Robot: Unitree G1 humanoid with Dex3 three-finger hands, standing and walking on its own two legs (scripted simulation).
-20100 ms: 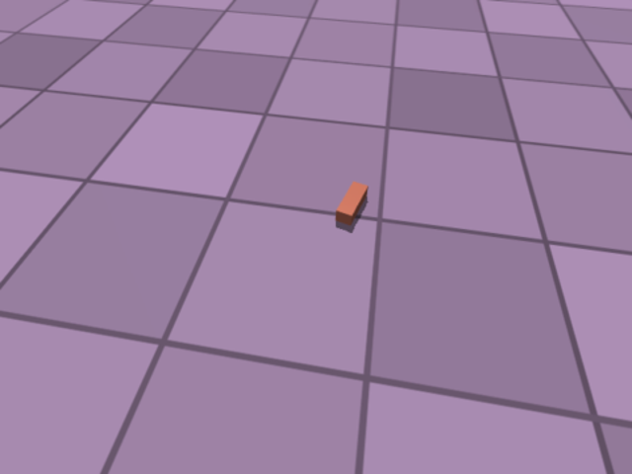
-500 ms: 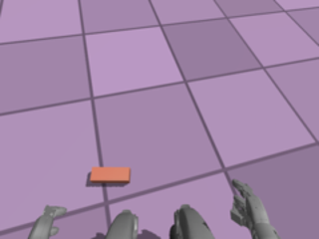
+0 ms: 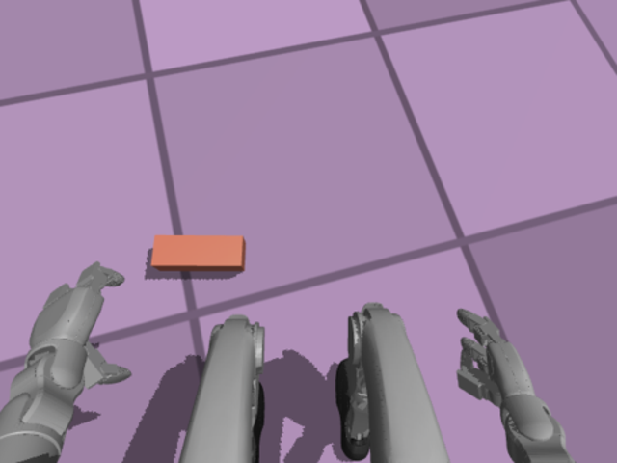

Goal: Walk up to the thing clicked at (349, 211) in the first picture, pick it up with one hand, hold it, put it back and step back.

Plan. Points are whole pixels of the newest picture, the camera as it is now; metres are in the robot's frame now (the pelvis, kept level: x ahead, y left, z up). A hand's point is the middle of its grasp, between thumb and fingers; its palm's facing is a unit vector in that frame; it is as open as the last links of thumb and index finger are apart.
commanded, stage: rise first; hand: left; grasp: from above
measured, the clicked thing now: (200, 253) +0.47 +0.23 -0.47
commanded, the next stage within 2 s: approach in 1.56 s
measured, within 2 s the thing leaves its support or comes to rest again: neither
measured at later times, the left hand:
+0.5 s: hand (132, 292) +0.35 +0.30 -0.27, palm faces -0.50 -0.16 -0.85, open 14.1 cm
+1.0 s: hand (146, 272) +0.39 +0.30 -0.32, palm faces -0.49 -0.03 -0.87, open 14.2 cm
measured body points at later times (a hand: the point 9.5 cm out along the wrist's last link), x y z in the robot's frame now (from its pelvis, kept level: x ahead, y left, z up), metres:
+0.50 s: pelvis -0.04 +0.01 -0.12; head +0.17 +0.05 +0.28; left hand +0.37 +0.30 -0.22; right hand +0.04 -0.27 -0.24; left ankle +0.04 +0.12 -0.47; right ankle +0.08 -0.12 -0.47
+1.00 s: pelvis -0.03 +0.01 -0.15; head +0.21 +0.06 +0.23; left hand +0.42 +0.29 -0.27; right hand +0.03 -0.27 -0.26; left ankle +0.04 +0.12 -0.47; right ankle +0.08 -0.12 -0.47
